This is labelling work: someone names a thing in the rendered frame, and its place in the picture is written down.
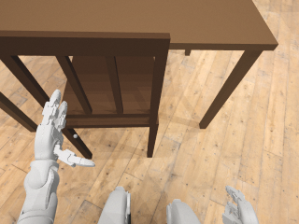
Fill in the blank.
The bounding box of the right robot thigh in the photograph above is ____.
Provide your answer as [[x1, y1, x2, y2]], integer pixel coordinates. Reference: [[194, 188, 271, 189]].
[[166, 202, 201, 224]]

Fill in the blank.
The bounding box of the chair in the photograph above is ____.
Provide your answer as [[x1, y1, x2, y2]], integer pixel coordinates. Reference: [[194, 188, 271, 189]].
[[0, 30, 171, 160]]

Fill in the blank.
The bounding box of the robot left hand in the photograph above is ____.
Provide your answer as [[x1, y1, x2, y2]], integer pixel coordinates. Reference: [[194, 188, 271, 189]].
[[34, 89, 95, 168]]

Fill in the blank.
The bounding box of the robot right hand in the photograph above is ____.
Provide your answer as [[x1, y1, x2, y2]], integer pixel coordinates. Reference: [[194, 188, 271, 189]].
[[222, 185, 260, 224]]

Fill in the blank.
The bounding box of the robot thigh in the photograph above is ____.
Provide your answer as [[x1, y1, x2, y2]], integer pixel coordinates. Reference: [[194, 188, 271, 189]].
[[97, 189, 131, 224], [166, 202, 201, 224]]

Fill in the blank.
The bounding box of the table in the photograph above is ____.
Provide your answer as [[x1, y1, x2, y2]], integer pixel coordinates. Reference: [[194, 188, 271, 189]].
[[0, 0, 278, 133]]

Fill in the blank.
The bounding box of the robot left forearm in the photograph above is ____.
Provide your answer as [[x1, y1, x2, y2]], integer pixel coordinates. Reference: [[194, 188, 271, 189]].
[[17, 159, 60, 224]]

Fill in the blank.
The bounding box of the left robot thigh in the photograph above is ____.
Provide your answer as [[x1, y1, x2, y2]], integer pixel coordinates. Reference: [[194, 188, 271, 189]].
[[97, 189, 131, 224]]

